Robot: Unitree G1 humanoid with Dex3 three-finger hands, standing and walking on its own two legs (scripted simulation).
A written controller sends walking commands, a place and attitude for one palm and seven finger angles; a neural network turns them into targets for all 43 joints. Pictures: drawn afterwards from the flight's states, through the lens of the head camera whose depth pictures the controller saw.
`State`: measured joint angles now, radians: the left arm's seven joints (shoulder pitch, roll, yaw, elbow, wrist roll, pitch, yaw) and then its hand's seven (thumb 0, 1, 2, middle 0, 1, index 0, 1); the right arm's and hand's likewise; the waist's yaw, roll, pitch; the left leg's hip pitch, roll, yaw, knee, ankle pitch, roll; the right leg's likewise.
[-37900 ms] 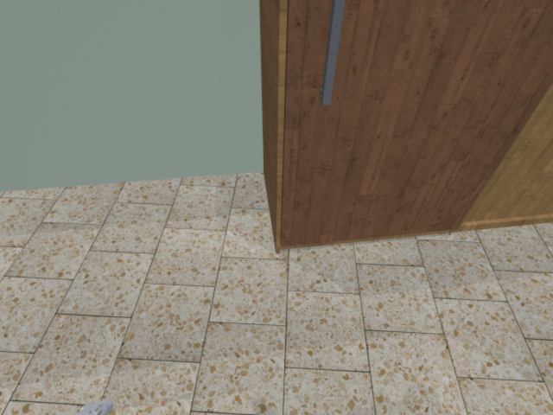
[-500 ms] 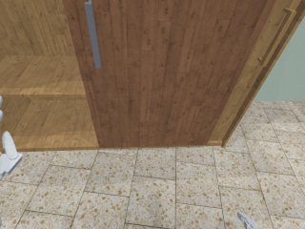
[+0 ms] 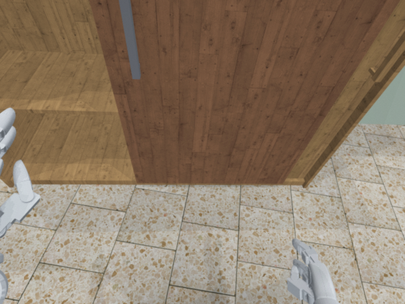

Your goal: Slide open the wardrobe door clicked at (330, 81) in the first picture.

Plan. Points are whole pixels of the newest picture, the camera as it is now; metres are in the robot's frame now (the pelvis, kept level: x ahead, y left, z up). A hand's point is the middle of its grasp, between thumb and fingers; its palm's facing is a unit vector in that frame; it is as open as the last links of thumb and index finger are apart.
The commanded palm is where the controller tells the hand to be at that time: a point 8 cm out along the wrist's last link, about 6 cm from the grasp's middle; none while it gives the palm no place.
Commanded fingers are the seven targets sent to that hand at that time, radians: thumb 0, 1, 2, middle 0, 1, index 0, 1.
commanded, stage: stop stepping back and stand still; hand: left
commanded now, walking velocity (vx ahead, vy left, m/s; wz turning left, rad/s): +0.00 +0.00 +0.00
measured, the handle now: (131, 32) +0.74 +0.25 +0.13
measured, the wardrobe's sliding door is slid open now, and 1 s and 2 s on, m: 0.66 0.66 0.66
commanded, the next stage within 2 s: let the arm hang, fingers relaxed in 0.14 s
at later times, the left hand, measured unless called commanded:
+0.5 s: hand out of the picture +0.06 +0.20 -0.15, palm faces -0.03 -0.98 -0.20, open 7.4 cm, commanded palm none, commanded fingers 0.00 0.90 0.90 -0.20 -0.30 -0.20 -0.30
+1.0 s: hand out of the picture -0.05 +0.27 -0.15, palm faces +0.01 -0.95 -0.32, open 7.3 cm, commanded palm none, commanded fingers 0.00 0.90 0.90 -0.20 -0.30 -0.20 -0.30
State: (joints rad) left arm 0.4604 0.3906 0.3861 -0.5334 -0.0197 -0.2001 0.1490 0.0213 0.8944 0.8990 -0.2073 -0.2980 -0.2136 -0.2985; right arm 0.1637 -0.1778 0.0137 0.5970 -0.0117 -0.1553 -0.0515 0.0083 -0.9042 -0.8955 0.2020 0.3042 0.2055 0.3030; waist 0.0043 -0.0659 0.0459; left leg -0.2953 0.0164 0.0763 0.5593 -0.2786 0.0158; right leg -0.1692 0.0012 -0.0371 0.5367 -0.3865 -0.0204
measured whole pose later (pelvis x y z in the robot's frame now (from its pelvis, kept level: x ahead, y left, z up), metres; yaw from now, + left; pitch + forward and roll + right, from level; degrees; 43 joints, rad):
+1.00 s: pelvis -0.05 +0.03 +0.01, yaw +1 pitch -1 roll -1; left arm 0.26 0.29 0.02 1.12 0.02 0.01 0.01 0.01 0.92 0.90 -0.20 -0.30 -0.20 -0.30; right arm 0.20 -0.25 -0.02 1.09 -0.02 0.02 0.00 0.00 -0.91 -0.90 0.20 0.30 0.21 0.30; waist 0.00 0.03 0.04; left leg -0.28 -0.02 0.07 0.41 -0.13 0.06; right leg -0.16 -0.03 -0.05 0.42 -0.25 0.01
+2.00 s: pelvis +0.01 -0.01 +0.02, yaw +1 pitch -1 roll +1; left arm 0.13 0.32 0.01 1.12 0.01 -0.02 0.01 0.01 0.91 0.90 -0.20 -0.30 -0.21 -0.30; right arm 0.09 -0.31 0.00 1.13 -0.01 0.00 -0.01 0.00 -0.91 -0.90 0.20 0.30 0.21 0.30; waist -0.01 0.00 0.04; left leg -0.15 0.01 0.06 0.32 -0.16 0.00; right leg -0.01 0.01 -0.06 0.28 -0.26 -0.02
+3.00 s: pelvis -0.01 -0.01 +0.02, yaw +0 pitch -2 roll +0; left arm 0.13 0.32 0.01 1.13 0.01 -0.01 0.00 0.01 0.91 0.90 -0.20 -0.30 -0.21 -0.30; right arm 0.11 -0.31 0.00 1.13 -0.01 0.00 -0.01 0.00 -0.91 -0.90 0.20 0.30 0.21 0.30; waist -0.01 -0.01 0.05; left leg -0.14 0.02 0.07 0.31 -0.14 0.00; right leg 0.00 0.02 -0.05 0.26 -0.23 -0.03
